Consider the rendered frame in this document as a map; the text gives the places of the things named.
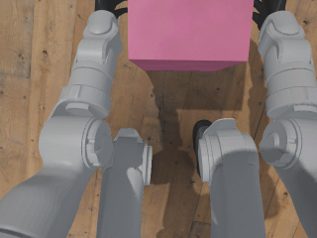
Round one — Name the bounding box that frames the robot left forearm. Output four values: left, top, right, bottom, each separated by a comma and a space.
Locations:
39, 10, 123, 151

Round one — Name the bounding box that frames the robot right upper arm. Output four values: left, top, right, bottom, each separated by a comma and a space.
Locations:
259, 116, 317, 238

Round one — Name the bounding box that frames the left robot hand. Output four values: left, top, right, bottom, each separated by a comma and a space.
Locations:
94, 0, 128, 19

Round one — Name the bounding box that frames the robot right forearm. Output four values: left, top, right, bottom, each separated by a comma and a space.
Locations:
258, 10, 317, 120

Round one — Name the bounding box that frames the robot left shin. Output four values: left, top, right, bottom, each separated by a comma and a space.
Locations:
101, 128, 144, 178

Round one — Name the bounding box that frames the robot left thigh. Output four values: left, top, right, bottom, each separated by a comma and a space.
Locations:
95, 136, 153, 238

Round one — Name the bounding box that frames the carton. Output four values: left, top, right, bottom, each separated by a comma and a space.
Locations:
127, 0, 255, 72

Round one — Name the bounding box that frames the right robot hand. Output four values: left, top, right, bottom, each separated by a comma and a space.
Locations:
252, 0, 287, 30

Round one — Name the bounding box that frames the robot left upper arm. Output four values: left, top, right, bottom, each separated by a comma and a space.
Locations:
0, 115, 114, 238

